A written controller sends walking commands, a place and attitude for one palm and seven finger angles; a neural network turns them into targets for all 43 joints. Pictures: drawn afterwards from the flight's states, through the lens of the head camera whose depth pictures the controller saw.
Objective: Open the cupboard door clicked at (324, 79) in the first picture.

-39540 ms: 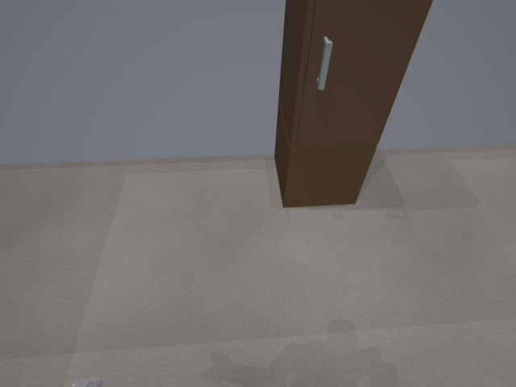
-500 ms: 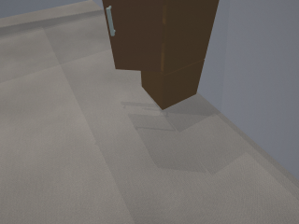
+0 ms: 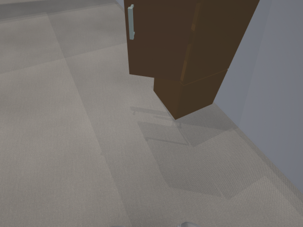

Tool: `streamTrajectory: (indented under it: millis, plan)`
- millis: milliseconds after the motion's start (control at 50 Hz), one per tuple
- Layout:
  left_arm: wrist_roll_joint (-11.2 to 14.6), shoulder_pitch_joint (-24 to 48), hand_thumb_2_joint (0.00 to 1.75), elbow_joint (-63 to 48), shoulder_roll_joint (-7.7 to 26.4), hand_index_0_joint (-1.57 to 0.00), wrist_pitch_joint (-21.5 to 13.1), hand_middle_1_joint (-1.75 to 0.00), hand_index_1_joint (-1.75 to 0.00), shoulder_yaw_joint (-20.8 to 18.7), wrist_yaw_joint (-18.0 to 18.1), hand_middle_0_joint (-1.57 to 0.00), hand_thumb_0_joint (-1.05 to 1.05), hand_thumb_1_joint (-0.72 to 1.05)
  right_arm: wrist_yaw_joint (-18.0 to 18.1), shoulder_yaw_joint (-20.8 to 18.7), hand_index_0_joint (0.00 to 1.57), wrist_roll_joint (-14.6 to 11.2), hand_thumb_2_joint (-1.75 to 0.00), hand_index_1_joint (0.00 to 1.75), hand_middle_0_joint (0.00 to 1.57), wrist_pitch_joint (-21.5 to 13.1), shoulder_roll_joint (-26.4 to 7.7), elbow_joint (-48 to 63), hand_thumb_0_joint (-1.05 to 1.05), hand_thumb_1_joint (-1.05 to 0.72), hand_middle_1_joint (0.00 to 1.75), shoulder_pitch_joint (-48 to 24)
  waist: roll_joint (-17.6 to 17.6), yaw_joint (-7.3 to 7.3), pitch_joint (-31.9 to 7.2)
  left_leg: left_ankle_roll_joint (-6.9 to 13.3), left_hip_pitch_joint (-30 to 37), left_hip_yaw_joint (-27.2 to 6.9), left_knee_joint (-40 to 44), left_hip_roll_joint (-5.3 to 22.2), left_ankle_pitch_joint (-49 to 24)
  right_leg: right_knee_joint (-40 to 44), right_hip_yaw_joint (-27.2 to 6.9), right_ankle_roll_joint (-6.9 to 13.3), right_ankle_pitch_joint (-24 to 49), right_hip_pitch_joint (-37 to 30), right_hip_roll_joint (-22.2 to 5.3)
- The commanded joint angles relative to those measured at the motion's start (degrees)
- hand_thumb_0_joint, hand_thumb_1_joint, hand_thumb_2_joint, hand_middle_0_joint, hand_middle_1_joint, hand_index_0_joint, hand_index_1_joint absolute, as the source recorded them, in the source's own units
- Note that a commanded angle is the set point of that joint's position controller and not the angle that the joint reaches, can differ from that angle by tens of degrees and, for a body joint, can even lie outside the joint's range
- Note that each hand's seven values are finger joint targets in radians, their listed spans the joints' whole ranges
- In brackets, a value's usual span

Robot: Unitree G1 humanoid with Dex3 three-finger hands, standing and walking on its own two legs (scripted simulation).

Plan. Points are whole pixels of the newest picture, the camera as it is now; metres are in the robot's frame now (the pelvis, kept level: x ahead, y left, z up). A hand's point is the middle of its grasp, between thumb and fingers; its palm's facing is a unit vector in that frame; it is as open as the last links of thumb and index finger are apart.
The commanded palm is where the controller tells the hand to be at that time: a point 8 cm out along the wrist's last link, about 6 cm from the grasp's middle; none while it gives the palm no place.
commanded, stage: take the last steps up to it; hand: left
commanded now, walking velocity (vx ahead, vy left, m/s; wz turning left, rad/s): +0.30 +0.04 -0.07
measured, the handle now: (132, 22) +0.99 +0.21 +0.02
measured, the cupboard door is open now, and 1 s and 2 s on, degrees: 52 52 52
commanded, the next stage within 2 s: come to a stop and stand still in 0.86 s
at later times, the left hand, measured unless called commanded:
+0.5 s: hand (93, 203) +0.19 +0.20 -0.16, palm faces +0.05 -0.98 -0.18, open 7.3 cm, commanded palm none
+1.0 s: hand (109, 124) +0.49 +0.22 -0.16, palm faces -0.07 -0.98 -0.20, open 7.4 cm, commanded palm none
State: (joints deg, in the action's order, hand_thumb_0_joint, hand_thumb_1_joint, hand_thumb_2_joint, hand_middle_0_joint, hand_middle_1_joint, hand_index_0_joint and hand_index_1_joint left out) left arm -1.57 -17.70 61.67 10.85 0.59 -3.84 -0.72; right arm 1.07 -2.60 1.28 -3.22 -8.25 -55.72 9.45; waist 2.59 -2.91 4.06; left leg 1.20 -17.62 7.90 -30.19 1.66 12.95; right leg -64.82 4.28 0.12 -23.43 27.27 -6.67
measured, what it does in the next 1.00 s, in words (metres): walks ahead: right foot, then left foot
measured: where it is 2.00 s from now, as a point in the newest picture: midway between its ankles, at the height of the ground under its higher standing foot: (147, 192)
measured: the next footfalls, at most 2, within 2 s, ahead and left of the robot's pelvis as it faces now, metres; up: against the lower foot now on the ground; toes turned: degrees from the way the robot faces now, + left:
right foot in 0.18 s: +0.17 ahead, -0.10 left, +0.00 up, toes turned -8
left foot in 0.58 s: +0.45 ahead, +0.15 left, +0.00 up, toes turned -1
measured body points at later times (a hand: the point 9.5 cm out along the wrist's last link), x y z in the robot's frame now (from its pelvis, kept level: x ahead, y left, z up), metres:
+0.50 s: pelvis +0.20 +0.02 +0.01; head +0.22 +0.02 +0.46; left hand +0.19 +0.25 -0.14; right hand +0.25 -0.22 -0.14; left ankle +0.29 +0.15 -0.70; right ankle +0.13 -0.10 -0.73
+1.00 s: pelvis +0.38 +0.05 +0.00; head +0.40 +0.04 +0.45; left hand +0.49 +0.28 -0.14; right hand +0.33 -0.17 -0.16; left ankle +0.34 +0.15 -0.73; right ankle +0.42 -0.06 -0.74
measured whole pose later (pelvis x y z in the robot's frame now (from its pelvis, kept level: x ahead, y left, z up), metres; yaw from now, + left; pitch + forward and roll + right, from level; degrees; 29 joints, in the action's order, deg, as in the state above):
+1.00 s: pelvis +0.38 +0.05 +0.00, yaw -5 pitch +0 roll +2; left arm -1.6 -9.0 57.8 10.8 -1.5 -2.9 -0.9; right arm 0.8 -1.6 1.3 -1.8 -8.4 -63.6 20.3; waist 1.5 0.8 1.0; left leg 0.6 -8.7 10.5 -28.6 1.1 19.8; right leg -31.0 4.3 1.2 -11.0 19.0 -3.8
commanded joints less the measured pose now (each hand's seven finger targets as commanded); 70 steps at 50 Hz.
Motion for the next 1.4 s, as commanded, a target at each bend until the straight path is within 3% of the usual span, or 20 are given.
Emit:
streamTrajectory:
  millis: [0,120,140,160,200,300,440,500,520,560,620,680,860,940,980,1060,1140,1260,1340,1380]
  plan:
    - [0.1,1.5,0.9,-5.6,0.2,-0.2,-1.6,-0.3,-0.3,0.2,-0.6,-0.2,0.0,0.9,-0.1,-1.8,0.2,0.8,-0.9,0.3,0.2,-0.4,-9.2,-0.1,0.0,-0.9,0.3,6.0,-8.5,1.92,-2.5,8.7,1.6,-11.2,20.3,14.9,6.4,14.0,-0.4,0.1,4.4,-1.8,-1.3]
    - [-0.2,-0.3,0.9,-5.7,3.7,-0.2,-2.2,-0.3,-0.3,-0.8,-0.7,-0.2,0.0,0.9,-0.8,-1.3,0.2,0.4,-0.9,0.3,0.2,0.5,-9.6,-1.4,0.0,-0.9,0.3,4.8,-3.2,-1.06,-1.7,5.0,-3.0,-7.2,10.7,10.1,12.6,33.5,1.8,0.0,8.9,-20.4,2.9]
    - [-0.4,-4.0,0.9,-4.7,6.5,-0.2,-2.6,-0.3,-0.3,-1.5,-0.4,-0.2,0.0,0.9,-1.0,-0.9,0.2,0.0,-0.9,0.3,0.2,0.5,-7.9,-1.1,0.0,-0.9,0.3,4.5,2.2,-3.05,-2.1,2.5,-8.8,-3.3,1.3,5.0,13.9,40.1,-4.7,1.5,3.3,-27.5,-0.7]
    - [-0.5,-8.6,0.9,-3.7,11.9,-0.2,-3.1,-0.3,-0.3,-2.5,0.0,-0.2,0.0,0.9,-1.5,-0.4,0.2,-0.2,-0.9,0.3,0.2,0.5,-5.3,0.2,0.0,-0.9,0.3,4.7,15.0,-4.78,-1.6,-0.7,-19.4,2.4,-14.6,-2.0,17.9,49.7,-23.2,7.0,-3.6,-33.8,-13.3]
    - [0.4,-8.0,0.9,-4.2,11.6,-0.2,-3.6,-0.3,-0.3,-2.0,1.0,-0.2,0.0,0.9,-1.6,-1.3,0.2,0.3,-0.9,0.3,0.2,0.7,-9.0,1.5,0.0,-0.9,0.3,-0.1,12.3,-3.93,0.7,-0.9,-24.6,-6.8,-33.0,1.6,16.7,56.4,-34.1,12.7,-5.6,-28.3,-18.7]
    - [0.7,-1.2,0.9,-4.9,6.4,-0.2,-5.5,-0.3,-0.3,-0.4,0.9,-0.2,0.0,0.9,-2.3,-0.5,0.2,0.2,-0.9,0.3,0.2,1.5,-4.8,-1.3,0.0,-0.9,0.3,3.5,3.6,1.68,-3.5,-3.7,-15.8,-5.2,-23.8,4.8,2.8,53.2,-8.6,8.8,24.8,-23.8,-10.9]
    - [0.3,-3.6,0.9,-0.9,8.7,-0.2,-5.2,-0.3,-0.3,-0.8,0.7,-0.2,0.0,0.9,-3.4,-0.5,0.2,-0.1,-0.9,0.3,0.2,0.9,-3.9,1.1,0.0,-0.9,0.3,-1.6,6.2,0.34,-1.6,-3.0,-10.8,-1.3,-6.5,2.4,0.1,51.5,-5.6,7.9,21.9,-24.6,-10.0]
    - [0.7,-2.3,0.9,-0.4,8.7,-0.2,-4.5,-0.3,-0.3,-1.0,0.7,-0.2,0.0,0.9,-3.0,-0.7,0.2,0.2,-0.9,0.3,0.2,0.2,-5.4,-0.3,0.0,-0.9,0.3,2.7,3.9,3.5,-0.5,-1.8,2.3,1.3,1.5,0.0,-3.4,45.9,-2.8,5.4,18.7,-17.5,-7.6]
    - [0.7,-2.0,0.9,-0.7,7.5,-0.2,-4.3,-0.3,-0.3,-0.7,0.5,-0.2,0.0,0.9,-2.4,-1.3,0.2,0.4,-0.9,0.3,0.2,-0.2,-7.7,-2.1,0.0,-0.9,0.3,8.7,-0.9,6.25,-2.6,-0.7,12.0,-0.5,3.6,0.8,-1.4,36.4,-1.1,4.3,20.5,-12.6,-5.3]
    - [1.0,-1.8,0.9,-4.5,3.2,-0.2,-4.0,-0.3,-0.3,0.4,0.1,-0.2,0.0,0.9,-0.5,-3.4,0.2,1.2,-0.9,0.3,0.2,-0.1,-17.8,-4.5,0.0,-0.9,0.3,23.0,-20.2,10.57,-10.7,9.3,26.5,-31.3,14.6,22.3,5.4,3.7,3.5,0.6,-10.1,6.2,6.1]
    - [0.4,3.2,0.9,-5.1,3.3,-0.2,-3.7,-0.3,-0.3,0.1,0.0,-0.2,0.0,0.9,0.0,-1.8,0.2,0.6,-0.9,0.3,0.2,0.0,-11.9,-1.9,0.0,-0.9,0.3,12.4,-13.4,6.35,-3.6,9.3,8.8,-27.2,19.8,20.7,15.8,-9.3,-4.4,1.9,-0.5,10.6,0.3]
    - [0.0,-0.2,0.9,-3.2,1.2,-0.2,-2.4,-0.3,-0.3,0.4,-0.5,-0.2,0.0,0.9,0.3,-0.5,0.2,0.5,-0.9,0.3,0.2,-1.1,-8.5,-1.8,0.0,-0.9,0.3,9.1,-8.4,2.87,-2.6,7.1,3.3,-15.9,20.7,16.7,3.8,-1.0,-3.5,0.6,4.5,4.8,-1.0]
    - [0.1,6.2,0.9,-5.4,1.2,-0.2,-1.9,-0.3,-0.3,0.9,-0.4,-0.2,0.0,0.9,0.0,-0.6,0.2,0.6,-0.9,0.3,0.2,-0.3,-8.8,-3.9,0.0,-0.9,0.3,10.4,-7.3,3.25,-1.8,7.8,4.9,-8.9,18.1,14.6,-1.9,26.5,0.6,0.1,8.2,-6.1,1.9]
    - [0.1,0.8,0.9,-3.3,5.0,-0.2,-2.6,-0.3,-0.3,0.1,0.2,-0.2,0.0,0.9,-0.2,0.1,0.2,-0.1,-0.9,0.3,0.2,0.3,-6.2,-4.7,0.0,-0.9,0.3,10.0,-1.2,0.31,-2.1,2.2,-2.2,-3.2,6.1,7.2,3.4,39.5,-3.4,2.2,12.5,-22.2,0.9]
    - [0.6,-4.0,0.9,-1.6,11.0,-0.2,-3.1,-0.3,-0.3,-0.3,0.9,-0.2,0.0,0.9,-0.2,0.9,0.2,-0.4,-0.9,0.3,0.2,0.5,-4.0,-3.8,0.0,-0.9,0.3,12.0,8.2,0.34,-4.5,-2.3,-9.3,1.9,-6.6,-0.6,15.5,44.0,-18.5,10.0,33.8,-29.3,-14.6]
    - [1.0,4.7,0.9,-2.8,7.9,-0.2,-2.9,-0.3,-0.3,0.7,2.9,-0.2,0.0,0.9,1.1,1.0,0.2,-1.5,-0.9,0.3,0.2,3.1,-3.7,-6.6,0.0,-0.9,0.3,13.2,7.3,3.71,-7.9,-3.4,-1.7,-5.3,-7.0,1.5,14.1,39.3,-9.8,10.7,66.9,-25.2,-11.7]
    - [1.8,5.4,0.9,-3.5,7.5,-0.2,-1.1,-0.3,-0.3,0.3,3.0,-0.2,0.0,0.9,1.3,0.0,0.2,-0.7,-0.9,0.3,0.2,3.9,-6.6,-6.5,0.0,-0.9,0.3,12.6,-4.7,2.73,-9.4,-1.9,8.9,-6.0,3.0,6.0,-26.5,32.8,-3.9,3.4,46.1,-18.5,-4.5]
    - [1.3,8.4,0.9,-7.2,4.6,-0.2,1.6,-0.3,-0.3,0.1,2.7,-0.2,0.0,0.9,1.9,-1.4,0.2,0.4,-0.9,0.3,0.2,4.4,-10.6,-2.3,0.0,-0.9,0.3,9.1,-12.5,3.6,-3.1,9.4,9.3,-15.7,7.9,16.5,-47.1,17.6,-3.0,0.6,-7.7,-6.5,5.4]
    - [1.2,5.4,0.9,-7.1,4.1,-0.2,1.0,-0.3,-0.3,0.1,2.4,-0.2,0.0,0.9,2.0,-2.0,0.2,0.3,-0.9,0.3,0.2,4.2,-11.7,-0.9,0.0,-0.9,0.3,6.3,-10.2,2.77,-7.6,7.9,14.8,-12.8,2.8,14.2,-47.9,27.9,-2.8,1.0,1.7,-10.3,6.0]
    - [0.8,2.6,0.9,-6.8,6.4,-0.2,0.3,-0.3,-0.3,-0.3,2.4,-0.2,0.0,0.9,1.7,-2.3,0.2,-0.4,-0.9,0.3,0.2,4.4,-11.6,-0.1,0.0,-0.9,0.3,5.1,-4.8,2.01,-10.0,3.1,10.6,-9.5,-1.9,9.5,-33.0,38.4,-5.8,1.4,27.5,-18.9,3.2]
